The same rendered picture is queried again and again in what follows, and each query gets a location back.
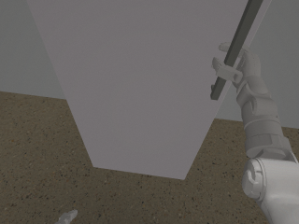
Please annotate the robot right hand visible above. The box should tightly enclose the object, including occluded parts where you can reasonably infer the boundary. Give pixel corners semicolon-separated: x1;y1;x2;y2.
211;42;262;88

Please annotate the right robot upper arm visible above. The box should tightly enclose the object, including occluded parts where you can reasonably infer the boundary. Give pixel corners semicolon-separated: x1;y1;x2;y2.
241;157;299;224

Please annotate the right robot forearm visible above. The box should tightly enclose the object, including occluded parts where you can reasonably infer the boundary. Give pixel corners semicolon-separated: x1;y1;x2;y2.
236;76;299;165

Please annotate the robot left hand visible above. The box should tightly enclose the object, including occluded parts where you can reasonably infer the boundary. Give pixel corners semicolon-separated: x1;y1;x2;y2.
54;209;78;224

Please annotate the handle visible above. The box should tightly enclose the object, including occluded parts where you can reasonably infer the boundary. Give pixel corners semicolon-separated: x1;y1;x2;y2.
210;0;263;101

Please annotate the fridge door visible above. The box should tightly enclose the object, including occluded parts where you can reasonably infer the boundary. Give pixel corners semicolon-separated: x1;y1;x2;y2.
26;0;271;180

